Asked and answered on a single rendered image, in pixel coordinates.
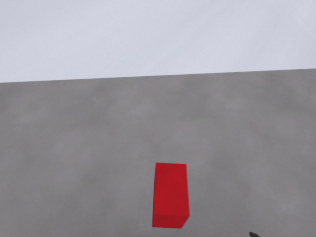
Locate carton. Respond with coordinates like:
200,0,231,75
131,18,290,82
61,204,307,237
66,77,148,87
152,162,190,229

